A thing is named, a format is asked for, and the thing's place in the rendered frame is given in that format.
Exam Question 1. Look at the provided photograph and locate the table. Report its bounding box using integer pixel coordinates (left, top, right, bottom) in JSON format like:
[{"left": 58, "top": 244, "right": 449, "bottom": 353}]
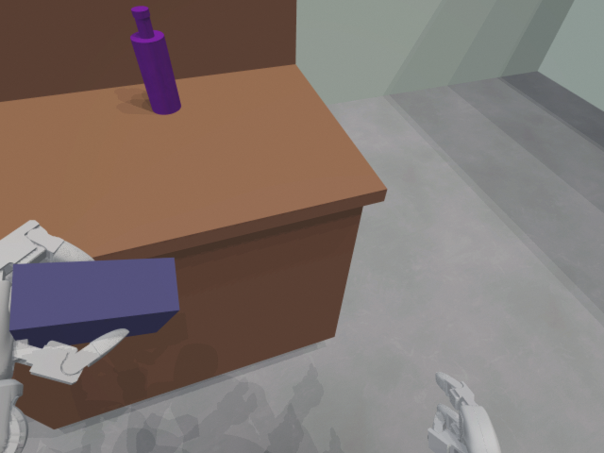
[{"left": 0, "top": 0, "right": 387, "bottom": 429}]

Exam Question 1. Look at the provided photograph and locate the sponge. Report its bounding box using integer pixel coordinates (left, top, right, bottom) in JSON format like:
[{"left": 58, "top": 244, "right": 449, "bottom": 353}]
[{"left": 9, "top": 258, "right": 179, "bottom": 349}]

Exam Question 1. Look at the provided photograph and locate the robot left hand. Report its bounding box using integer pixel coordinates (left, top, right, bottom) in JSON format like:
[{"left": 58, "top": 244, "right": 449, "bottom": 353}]
[{"left": 0, "top": 220, "right": 129, "bottom": 385}]

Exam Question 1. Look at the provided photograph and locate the robot left forearm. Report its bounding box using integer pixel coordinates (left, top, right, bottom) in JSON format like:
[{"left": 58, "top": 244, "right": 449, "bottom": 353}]
[{"left": 0, "top": 379, "right": 28, "bottom": 453}]

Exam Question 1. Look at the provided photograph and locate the robot right hand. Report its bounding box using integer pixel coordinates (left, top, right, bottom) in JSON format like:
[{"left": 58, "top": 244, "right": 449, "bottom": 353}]
[{"left": 428, "top": 372, "right": 501, "bottom": 453}]

